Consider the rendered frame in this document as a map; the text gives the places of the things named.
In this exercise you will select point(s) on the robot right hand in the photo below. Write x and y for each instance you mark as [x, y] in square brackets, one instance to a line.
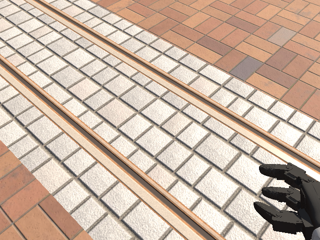
[306, 201]

